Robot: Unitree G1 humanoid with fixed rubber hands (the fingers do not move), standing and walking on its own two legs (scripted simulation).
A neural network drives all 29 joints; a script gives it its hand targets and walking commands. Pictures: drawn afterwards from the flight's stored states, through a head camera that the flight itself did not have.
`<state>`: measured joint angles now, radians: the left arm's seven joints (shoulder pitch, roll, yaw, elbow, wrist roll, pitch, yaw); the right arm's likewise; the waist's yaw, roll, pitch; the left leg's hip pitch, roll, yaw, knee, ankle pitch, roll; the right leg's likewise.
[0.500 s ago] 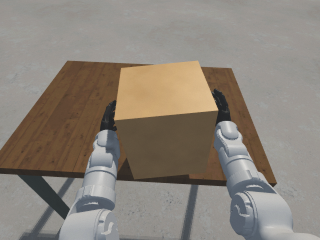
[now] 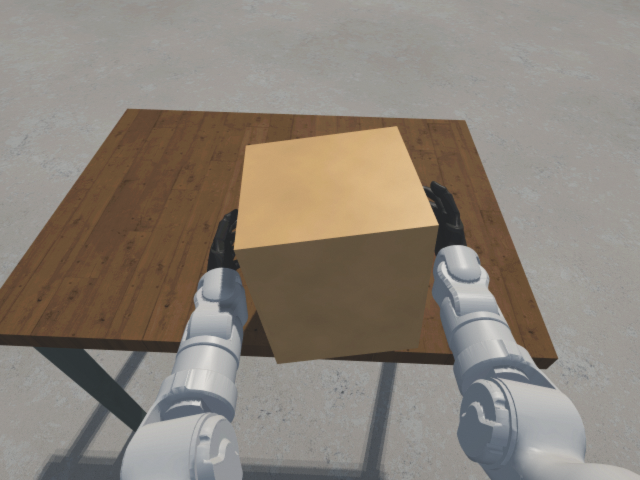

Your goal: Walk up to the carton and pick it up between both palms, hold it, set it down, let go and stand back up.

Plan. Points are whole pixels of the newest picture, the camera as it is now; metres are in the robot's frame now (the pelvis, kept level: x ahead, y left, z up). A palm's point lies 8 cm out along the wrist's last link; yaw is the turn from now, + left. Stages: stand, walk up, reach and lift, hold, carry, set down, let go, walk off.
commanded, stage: set down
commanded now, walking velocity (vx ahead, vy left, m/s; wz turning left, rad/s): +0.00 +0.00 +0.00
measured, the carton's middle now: (334, 249) +0.42 -0.02 +0.05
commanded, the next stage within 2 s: none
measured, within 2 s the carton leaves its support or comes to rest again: rests again in 1.00 s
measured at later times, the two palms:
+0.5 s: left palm (229, 277) +0.39 +0.13 +0.04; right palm (446, 256) +0.40 -0.17 +0.07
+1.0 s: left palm (232, 278) +0.39 +0.12 +0.04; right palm (447, 262) +0.39 -0.18 +0.06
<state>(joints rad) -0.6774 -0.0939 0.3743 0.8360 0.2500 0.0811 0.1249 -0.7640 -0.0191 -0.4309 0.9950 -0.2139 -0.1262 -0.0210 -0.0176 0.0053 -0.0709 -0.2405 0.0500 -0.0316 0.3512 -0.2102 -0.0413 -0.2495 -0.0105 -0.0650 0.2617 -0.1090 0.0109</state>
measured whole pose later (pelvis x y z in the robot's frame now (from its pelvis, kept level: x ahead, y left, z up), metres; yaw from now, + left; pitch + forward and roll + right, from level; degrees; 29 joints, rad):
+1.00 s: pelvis +0.00 +0.00 +0.00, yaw -1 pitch +7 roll -1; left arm -0.68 -0.12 0.47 0.93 0.31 -0.12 0.10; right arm -0.72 0.02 -0.57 1.00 -0.36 -0.28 0.00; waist 0.00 0.00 -0.03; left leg -0.25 0.05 -0.01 0.34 -0.21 -0.04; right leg -0.29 -0.01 -0.04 0.29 -0.12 0.01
